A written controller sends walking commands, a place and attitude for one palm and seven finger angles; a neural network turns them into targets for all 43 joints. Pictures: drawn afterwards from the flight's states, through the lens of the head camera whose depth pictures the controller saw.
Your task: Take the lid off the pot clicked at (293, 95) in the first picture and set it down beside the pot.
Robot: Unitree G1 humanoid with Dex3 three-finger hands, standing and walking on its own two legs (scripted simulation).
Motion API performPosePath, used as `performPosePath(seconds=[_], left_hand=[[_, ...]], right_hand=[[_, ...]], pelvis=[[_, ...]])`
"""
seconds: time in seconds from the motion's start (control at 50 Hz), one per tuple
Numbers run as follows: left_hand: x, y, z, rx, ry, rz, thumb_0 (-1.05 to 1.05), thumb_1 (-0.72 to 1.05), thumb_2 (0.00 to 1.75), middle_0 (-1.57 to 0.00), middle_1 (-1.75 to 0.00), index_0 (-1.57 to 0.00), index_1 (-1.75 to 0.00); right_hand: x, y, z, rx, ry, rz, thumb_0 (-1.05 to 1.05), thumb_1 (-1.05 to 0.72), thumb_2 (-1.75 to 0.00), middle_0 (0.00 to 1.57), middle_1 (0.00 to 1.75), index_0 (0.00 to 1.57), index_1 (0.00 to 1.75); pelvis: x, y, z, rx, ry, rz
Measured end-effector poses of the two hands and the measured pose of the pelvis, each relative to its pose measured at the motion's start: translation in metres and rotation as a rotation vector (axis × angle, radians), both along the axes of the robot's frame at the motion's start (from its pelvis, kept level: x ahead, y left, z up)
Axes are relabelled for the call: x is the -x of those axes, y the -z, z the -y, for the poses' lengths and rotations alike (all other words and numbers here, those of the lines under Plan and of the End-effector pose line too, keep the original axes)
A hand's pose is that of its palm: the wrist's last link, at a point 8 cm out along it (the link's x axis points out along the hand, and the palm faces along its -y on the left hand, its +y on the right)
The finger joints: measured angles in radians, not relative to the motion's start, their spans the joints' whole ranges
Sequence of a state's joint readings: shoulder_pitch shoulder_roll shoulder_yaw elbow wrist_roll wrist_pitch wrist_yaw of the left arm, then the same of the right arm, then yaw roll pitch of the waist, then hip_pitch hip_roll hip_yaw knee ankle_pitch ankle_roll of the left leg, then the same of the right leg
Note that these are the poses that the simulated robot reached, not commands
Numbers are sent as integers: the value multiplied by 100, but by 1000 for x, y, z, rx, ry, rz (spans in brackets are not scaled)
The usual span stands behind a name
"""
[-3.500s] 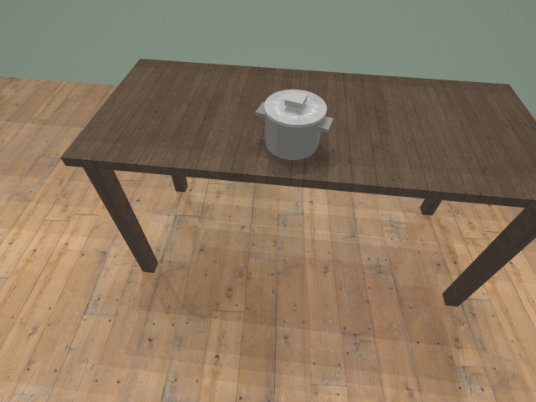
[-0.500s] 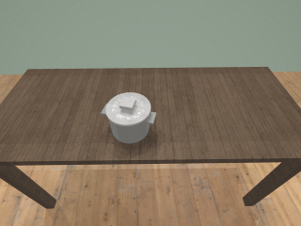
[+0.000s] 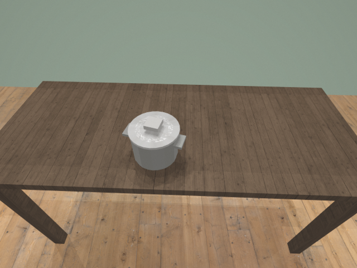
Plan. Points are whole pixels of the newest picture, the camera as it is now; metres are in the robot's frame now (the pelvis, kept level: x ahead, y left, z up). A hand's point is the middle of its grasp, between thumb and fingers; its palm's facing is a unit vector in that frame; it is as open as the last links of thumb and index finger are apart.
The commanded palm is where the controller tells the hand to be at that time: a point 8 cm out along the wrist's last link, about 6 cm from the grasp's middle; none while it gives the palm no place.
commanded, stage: come to a stop and stand still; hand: left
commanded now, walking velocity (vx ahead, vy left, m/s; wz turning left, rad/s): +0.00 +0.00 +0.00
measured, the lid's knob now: (153, 124) +0.51 +0.11 +0.02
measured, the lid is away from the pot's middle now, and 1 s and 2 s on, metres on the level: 0.00 0.00 0.00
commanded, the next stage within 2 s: look again from close up in 0.18 s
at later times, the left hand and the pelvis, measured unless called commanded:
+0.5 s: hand out of the picture -0.05 +0.19 -0.19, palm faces +0.04 -0.98 -0.19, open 7.3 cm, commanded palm none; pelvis -0.03 +0.03 -0.01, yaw +0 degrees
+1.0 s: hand out of the picture -0.06 +0.22 -0.19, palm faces +0.04 -0.98 -0.17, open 7.3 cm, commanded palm none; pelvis -0.04 +0.06 -0.01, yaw +0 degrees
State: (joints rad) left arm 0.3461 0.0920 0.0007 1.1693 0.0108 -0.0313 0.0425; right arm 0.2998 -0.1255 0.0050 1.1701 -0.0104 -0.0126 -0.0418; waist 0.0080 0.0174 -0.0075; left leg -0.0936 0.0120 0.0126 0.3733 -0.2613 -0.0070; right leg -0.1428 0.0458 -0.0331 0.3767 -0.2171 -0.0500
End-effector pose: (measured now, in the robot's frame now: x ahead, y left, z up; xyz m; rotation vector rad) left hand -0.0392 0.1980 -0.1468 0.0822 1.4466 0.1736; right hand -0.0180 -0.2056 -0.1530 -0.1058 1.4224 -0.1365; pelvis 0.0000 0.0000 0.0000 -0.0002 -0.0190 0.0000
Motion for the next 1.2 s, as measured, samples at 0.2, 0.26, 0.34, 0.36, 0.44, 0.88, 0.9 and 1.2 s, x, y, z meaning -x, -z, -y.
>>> performPosePath(seconds=[0.2, 0.26, 0.34, 0.36, 0.44, 0.88, 0.9, 1.2], left_hand=[[10, -1, -8, -9, -3, -11, 1, 91, 90, -20, -30, -20, -30], [10, -1, -11, -13, -2, -8, 1, 91, 90, -20, -30, -20, -30], [11, 0, -18, -32, 21, 6, 1, 91, 90, -20, -30, -20, -30], [12, 1, -21, -35, 26, 9, 1, 91, 90, -20, -30, -20, -30], [14, 6, -33, -36, 37, 30, 1, 91, 90, -20, -30, -20, -30], [19, 11, -76, -18, 44, 75, 1, 91, 90, -20, -30, -20, -30], [20, 11, -76, -18, 43, 70, 1, 91, 90, -20, -30, -20, -30], [21, 12, -68, 4, 34, 39, 1, 91, 90, -20, -30, -20, -30]], right_hand=[[17, -1, -7, -12, 1, -29, 0, -91, -90, 20, 30, 20, 30], [23, 0, -11, -17, 4, -39, 0, -91, -90, 20, 30, 20, 30], [25, 3, -15, -22, 6, -28, 1, -90, -90, 20, 30, 20, 30], [24, 4, -16, -19, 12, -12, 1, -90, -90, 20, 30, 20, 30], [20, 5, -20, -1, 19, 37, 1, -91, -90, 20, 30, 20, 30], [22, -6, -46, 34, -17, 87, 1, -91, -90, 20, 30, 20, 30], [22, -6, -46, 34, -18, 85, 1, -91, -90, 20, 30, 20, 30], [12, -8, -44, 46, -21, 71, 1, -92, -90, 20, 30, 20, 30]], pelvis=[[6, 0, -3, 0, -1, -1], [7, 0, -5, 1, -1, -1], [16, 3, -10, 11, 8, -1], [19, 4, -12, 11, 9, 1], [26, 8, -21, 8, 1, 14], [40, 8, -59, 4, -3, 17], [40, 8, -59, 4, -3, 17], [32, 6, -58, 7, -1, 21]])
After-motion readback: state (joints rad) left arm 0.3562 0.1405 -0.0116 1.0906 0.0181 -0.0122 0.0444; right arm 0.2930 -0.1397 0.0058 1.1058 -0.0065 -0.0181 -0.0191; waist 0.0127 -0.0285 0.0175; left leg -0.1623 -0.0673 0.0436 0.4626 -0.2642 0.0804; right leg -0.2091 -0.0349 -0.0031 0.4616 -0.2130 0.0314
